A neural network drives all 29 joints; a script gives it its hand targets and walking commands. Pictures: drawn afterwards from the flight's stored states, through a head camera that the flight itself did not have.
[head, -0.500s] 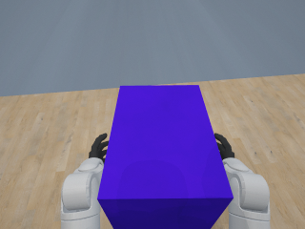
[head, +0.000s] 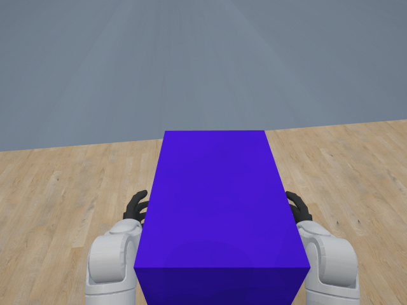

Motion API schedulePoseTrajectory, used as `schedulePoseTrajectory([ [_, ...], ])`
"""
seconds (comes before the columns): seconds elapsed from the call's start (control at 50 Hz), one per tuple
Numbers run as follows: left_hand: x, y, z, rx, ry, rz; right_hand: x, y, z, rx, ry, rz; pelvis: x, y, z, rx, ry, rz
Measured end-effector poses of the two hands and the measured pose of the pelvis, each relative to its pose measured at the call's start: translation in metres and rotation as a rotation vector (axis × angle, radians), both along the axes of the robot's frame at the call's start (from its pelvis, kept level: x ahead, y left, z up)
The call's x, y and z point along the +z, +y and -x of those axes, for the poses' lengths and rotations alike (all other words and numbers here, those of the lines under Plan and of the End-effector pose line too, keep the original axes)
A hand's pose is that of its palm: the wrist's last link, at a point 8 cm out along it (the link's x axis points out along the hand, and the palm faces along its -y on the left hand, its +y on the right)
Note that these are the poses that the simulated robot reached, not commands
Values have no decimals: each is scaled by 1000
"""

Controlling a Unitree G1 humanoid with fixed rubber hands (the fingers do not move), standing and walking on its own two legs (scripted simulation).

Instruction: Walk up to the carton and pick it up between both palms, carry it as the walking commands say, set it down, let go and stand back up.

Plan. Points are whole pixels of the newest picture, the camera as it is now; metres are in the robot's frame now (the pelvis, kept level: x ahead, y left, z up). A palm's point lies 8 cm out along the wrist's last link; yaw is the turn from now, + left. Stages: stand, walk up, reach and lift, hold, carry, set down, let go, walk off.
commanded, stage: carry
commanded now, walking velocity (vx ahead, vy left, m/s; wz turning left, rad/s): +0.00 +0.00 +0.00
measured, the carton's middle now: (215, 232) +0.29 -0.01 +0.03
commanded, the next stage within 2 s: none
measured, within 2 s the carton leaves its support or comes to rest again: neither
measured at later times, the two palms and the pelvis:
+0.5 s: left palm (117, 236) +0.26 +0.18 +0.06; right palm (277, 234) +0.26 -0.12 +0.06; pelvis +0.00 +0.03 +0.00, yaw +0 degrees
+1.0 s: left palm (119, 240) +0.26 +0.18 +0.05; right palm (279, 239) +0.26 -0.13 +0.05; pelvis +0.00 +0.02 +0.00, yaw +0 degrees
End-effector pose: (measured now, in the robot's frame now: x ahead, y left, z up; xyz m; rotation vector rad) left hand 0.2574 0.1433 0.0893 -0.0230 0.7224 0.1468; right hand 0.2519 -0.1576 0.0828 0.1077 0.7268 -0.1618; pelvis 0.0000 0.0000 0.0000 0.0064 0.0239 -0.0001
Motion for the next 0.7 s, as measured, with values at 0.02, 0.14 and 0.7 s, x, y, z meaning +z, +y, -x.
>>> schedulePoseTrajectory([
  [0.02,-2,2,0,3,5,3,-1,2,0,3,5,3,0,1,1,0,0,1],
  [0.14,-13,15,-1,17,20,20,-8,14,-5,17,20,16,1,9,3,-2,7,4],
  [0.7,-33,34,-5,-1,-36,5,-32,32,-8,33,-38,21,0,28,-1,2,0,2],
])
